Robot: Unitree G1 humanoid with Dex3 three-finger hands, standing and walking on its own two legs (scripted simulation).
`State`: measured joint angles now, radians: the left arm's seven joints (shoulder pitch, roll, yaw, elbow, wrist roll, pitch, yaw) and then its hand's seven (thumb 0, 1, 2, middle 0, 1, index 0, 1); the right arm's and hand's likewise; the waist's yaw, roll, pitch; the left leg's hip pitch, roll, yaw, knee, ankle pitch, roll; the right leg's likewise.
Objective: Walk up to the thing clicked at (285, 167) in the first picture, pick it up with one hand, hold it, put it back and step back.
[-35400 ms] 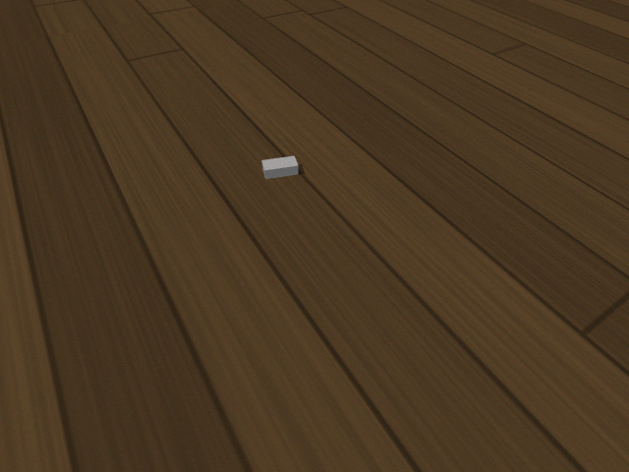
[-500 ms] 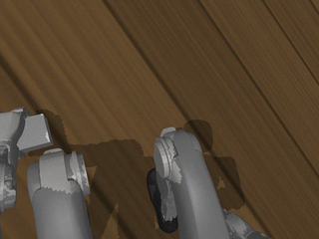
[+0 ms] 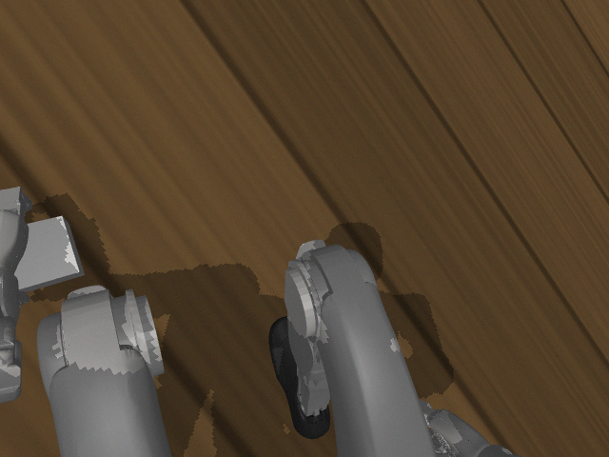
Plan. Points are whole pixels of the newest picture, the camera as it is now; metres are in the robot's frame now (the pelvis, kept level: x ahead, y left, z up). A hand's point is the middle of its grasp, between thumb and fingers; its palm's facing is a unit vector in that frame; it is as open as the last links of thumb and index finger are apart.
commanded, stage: open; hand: left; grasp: from above
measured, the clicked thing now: (4, 265) +0.37 +0.29 -0.27
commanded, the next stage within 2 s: withdraw in 0.38 s
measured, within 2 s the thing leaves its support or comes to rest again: rests again in 0.86 s
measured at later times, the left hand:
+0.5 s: hand out of the picture +0.37 +0.29 -0.23, palm faces -0.46 -0.19 -0.87, open 13.8 cm
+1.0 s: hand out of the picture +0.37 +0.34 -0.06, palm faces -0.38 -0.06 -0.92, open 14.1 cm
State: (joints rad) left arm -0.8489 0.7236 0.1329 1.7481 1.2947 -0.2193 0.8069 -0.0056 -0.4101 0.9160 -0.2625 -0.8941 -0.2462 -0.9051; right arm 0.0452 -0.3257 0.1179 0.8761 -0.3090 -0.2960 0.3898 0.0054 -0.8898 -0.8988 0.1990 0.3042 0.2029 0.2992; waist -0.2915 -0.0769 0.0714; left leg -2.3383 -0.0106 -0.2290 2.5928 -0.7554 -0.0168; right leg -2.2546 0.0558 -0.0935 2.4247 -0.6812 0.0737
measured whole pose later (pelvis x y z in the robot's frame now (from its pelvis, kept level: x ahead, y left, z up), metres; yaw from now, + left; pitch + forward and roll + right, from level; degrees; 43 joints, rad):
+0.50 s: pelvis +0.00 +0.00 +0.00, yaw +0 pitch +26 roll -12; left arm -0.86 0.78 0.15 1.77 1.30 -0.29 0.74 0.00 -0.47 1.02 -0.08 -1.04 -0.08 -1.03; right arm 0.06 -0.33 0.13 0.85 -0.31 -0.28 0.38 0.01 -0.88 -0.90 0.20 0.30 0.20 0.30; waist -0.29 -0.08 0.08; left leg -2.32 -0.01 -0.24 2.59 -0.74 -0.03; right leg -2.25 0.06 -0.10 2.42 -0.66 0.08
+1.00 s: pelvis +0.00 -0.01 +0.07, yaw +5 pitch +34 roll -6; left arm -0.69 0.56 -0.02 1.18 1.06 0.01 0.41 0.00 -0.53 0.99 -0.09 -1.02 -0.09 -1.02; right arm 0.05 -0.29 -0.05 0.77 -0.10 -0.09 0.29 0.01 -0.91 -0.91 0.20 0.30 0.20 0.30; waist -0.11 0.06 -0.17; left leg -2.20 0.01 -0.11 2.33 -0.73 -0.01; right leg -2.16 0.03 -0.01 2.24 -0.68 0.07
